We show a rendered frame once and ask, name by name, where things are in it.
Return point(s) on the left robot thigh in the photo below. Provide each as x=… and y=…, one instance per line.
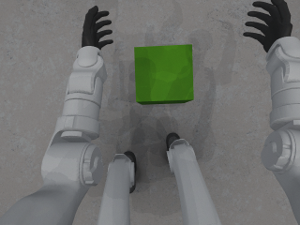
x=115, y=208

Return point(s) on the carton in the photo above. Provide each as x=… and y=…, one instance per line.
x=164, y=74

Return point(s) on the robot right hand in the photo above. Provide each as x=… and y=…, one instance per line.
x=278, y=24

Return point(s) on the robot right forearm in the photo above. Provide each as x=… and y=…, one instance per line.
x=283, y=65

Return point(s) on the robot left shin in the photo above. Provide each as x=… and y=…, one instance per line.
x=118, y=156

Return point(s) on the robot left forearm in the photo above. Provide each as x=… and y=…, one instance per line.
x=79, y=121

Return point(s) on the robot right upper arm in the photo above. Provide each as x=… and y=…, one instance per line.
x=281, y=155

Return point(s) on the robot left upper arm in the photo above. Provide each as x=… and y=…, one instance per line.
x=69, y=169

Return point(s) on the robot left hand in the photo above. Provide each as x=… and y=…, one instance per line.
x=90, y=34

